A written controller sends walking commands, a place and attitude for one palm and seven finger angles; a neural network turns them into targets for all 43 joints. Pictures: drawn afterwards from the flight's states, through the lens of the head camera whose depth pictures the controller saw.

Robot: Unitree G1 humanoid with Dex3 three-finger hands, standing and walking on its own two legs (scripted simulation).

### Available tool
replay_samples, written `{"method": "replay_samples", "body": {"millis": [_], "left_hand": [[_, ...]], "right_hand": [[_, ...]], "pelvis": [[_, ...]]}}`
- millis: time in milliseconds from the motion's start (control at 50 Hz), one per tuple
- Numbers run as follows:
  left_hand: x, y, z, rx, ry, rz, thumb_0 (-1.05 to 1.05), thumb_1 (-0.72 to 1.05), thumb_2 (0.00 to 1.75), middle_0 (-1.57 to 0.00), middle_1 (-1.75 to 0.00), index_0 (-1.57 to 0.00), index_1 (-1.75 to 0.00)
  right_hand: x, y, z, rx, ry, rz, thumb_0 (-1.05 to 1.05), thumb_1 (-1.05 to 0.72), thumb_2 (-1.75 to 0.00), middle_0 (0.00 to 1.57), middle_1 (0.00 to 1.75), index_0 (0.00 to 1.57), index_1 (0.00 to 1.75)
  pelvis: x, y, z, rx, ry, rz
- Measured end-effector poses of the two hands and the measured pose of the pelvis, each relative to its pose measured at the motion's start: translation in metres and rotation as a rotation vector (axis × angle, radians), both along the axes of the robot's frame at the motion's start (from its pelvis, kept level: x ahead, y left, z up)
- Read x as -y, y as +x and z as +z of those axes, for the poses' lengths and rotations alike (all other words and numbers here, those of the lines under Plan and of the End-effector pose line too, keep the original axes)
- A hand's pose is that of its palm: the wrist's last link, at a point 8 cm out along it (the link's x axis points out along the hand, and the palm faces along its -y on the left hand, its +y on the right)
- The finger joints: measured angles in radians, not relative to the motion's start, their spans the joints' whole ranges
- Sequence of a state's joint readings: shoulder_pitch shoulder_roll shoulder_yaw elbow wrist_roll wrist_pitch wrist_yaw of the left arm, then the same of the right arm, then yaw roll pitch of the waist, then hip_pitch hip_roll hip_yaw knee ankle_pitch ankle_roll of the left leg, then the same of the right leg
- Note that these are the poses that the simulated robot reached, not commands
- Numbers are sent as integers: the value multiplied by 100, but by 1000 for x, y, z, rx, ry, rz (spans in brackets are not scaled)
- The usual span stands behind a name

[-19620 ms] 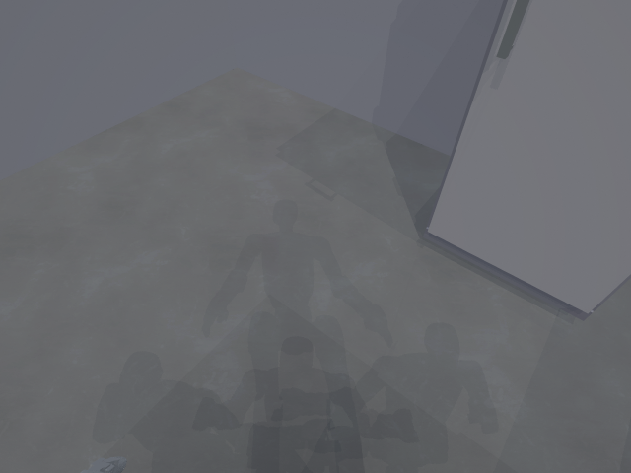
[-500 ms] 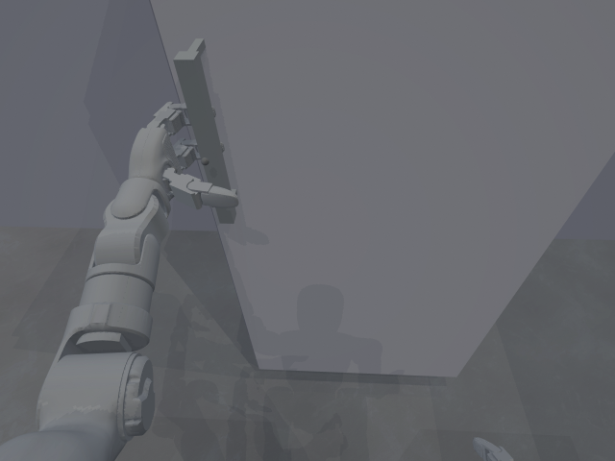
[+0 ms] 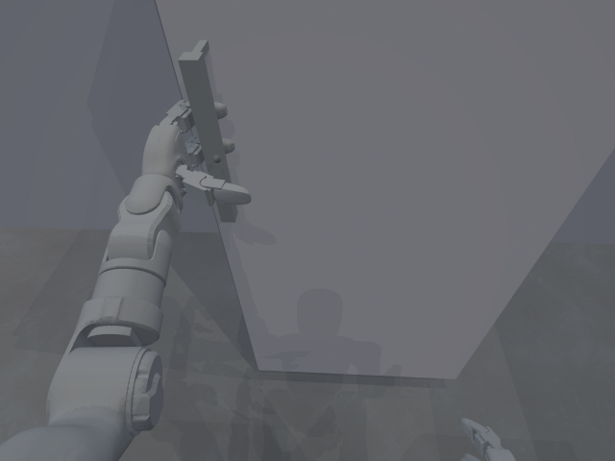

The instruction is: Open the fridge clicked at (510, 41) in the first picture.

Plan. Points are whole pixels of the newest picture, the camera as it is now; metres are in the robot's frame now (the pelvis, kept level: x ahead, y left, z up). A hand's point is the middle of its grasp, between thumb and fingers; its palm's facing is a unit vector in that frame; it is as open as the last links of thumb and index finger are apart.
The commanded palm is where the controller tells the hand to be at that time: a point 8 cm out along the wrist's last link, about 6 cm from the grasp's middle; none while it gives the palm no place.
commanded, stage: slide the fingers in behind the handle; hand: left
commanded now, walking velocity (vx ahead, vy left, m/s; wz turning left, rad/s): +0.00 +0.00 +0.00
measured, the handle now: (217, 142) +0.49 +0.15 +0.18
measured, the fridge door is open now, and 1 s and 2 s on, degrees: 0 0 0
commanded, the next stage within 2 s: grip the handle and tug to test in 0.20 s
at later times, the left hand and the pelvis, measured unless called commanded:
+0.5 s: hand (218, 158) +0.43 +0.14 +0.20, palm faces +0.00 -1.00 +0.00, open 13.0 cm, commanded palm +0.41 +0.19 +0.19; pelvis +0.00 +0.00 +0.00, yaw +0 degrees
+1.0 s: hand (220, 159) +0.43 +0.13 +0.20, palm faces -0.02 -1.00 +0.01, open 5.9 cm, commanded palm +0.41 +0.19 +0.19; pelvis +0.00 +0.00 +0.00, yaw +0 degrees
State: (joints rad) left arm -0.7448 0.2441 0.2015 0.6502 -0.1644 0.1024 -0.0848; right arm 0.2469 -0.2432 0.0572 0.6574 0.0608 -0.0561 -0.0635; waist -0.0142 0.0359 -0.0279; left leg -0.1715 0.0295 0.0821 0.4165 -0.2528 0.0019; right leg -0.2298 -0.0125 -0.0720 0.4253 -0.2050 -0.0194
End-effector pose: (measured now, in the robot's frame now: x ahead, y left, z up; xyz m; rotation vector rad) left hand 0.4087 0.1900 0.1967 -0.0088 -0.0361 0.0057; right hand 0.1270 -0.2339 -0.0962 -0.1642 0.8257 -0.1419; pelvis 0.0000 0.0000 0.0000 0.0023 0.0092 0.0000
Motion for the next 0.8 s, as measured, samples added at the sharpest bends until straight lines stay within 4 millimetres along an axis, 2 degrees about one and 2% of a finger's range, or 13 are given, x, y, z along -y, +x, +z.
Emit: {"method": "replay_samples", "body": {"millis": [160,340,420,600,800], "left_hand": [[-1,-4,-1,-1,12,-13,-1,-50,30,-30,-120,-30,-120],[9,4,-2,-10,5,-20,-1,-50,31,-30,-120,-30,-120],[7,6,-1,-3,-7,-13,-1,-46,32,-31,-121,-30,-121],[-4,0,-3,-8,13,-4,-1,-17,45,-34,-125,-33,-125],[3,3,-1,-10,0,-16,0,27,63,-38,-131,-38,-131]], "right_hand": [[4,-10,-4,-34,-13,-3,1,-91,-90,20,30,21,30],[4,-15,-4,-39,-19,-15,1,-91,-90,20,30,21,30],[3,-16,-4,-37,-14,-24,1,-91,-90,20,30,21,30],[4,-16,-4,-43,-15,-21,1,-91,-90,20,30,21,30],[0,-5,-2,-26,-17,0,1,-91,-90,20,30,21,30]], "pelvis": [[-2,-1,0,4,-2,9],[-4,-3,0,-4,-1,4],[-3,-1,0,-6,0,-5],[-4,0,0,-2,-3,-1],[-5,0,0,-5,-3,5]]}}
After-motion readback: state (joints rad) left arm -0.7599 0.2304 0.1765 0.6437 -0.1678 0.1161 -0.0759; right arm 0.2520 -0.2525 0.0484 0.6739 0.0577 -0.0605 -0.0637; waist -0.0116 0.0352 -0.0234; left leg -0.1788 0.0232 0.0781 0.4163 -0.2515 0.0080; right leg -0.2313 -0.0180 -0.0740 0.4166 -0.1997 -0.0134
